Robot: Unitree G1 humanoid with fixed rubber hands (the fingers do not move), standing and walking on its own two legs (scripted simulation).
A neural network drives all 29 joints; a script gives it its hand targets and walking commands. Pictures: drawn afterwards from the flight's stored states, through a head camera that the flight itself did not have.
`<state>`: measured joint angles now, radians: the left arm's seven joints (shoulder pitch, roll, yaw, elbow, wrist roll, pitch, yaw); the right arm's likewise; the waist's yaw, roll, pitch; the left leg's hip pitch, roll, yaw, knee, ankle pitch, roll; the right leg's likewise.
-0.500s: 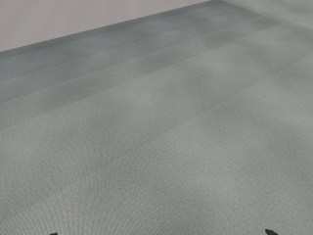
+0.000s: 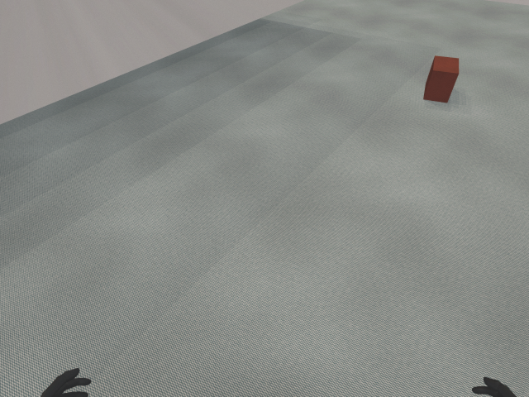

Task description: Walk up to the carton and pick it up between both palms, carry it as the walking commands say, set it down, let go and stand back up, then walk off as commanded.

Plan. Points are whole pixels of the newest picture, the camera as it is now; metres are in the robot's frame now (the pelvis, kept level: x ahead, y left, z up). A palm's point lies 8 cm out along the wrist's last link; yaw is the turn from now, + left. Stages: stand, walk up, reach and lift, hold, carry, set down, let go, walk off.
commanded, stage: walk up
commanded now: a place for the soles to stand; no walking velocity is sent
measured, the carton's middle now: (440, 78) +2.50 -1.22 -0.64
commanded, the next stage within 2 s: none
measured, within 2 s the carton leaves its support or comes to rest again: neither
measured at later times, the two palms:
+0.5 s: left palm (189, 199) +0.56 +0.22 -0.05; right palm out of the picture +0.14 -0.36 -0.04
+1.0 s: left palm (209, 168) +0.73 +0.21 -0.09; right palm (481, 180) +0.64 -0.48 -0.06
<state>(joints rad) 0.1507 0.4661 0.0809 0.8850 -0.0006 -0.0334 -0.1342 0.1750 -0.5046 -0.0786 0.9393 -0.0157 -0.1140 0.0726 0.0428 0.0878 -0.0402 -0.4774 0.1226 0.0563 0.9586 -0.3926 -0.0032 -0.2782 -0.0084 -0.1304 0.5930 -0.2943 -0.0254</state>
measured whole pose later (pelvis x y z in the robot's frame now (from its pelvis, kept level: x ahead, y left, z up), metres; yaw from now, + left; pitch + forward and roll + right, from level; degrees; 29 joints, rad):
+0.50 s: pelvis +0.26 -0.01 +0.02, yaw -18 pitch +0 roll +1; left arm -0.02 0.51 0.09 0.88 0.00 -0.01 -0.18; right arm 0.36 -0.51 -0.08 0.96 -0.02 -0.16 0.03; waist -0.08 -0.09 -0.01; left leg -0.04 0.10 0.36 0.39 -0.32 -0.02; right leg -0.61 -0.12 -0.03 0.76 -0.06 0.01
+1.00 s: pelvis +0.59 -0.12 -0.01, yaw -19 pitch +1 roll -3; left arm 0.31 0.50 0.08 0.87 0.00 -0.08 -0.10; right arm 0.12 -0.50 -0.07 0.88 0.00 -0.11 0.10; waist 0.09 0.04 -0.01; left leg -0.54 0.12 0.09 0.56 -0.08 0.02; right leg -0.06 -0.02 -0.14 0.52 -0.46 0.00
